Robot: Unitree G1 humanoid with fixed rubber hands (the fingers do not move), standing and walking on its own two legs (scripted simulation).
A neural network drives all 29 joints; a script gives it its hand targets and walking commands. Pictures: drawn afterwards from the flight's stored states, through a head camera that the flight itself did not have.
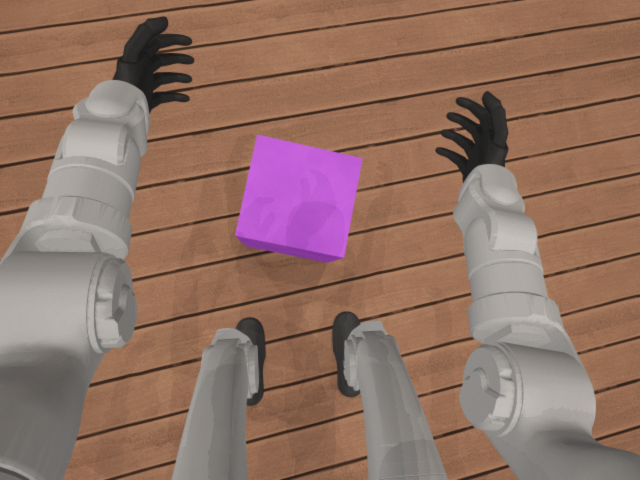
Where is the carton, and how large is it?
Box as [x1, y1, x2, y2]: [235, 135, 362, 262]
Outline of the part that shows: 257,135 235,235 246,246 326,262 343,257 362,158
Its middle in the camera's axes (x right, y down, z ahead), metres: -0.05 -0.08 +0.86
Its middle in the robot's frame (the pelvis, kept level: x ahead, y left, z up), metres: +0.49 -0.02 -0.52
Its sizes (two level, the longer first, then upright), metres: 0.210 0.200 0.250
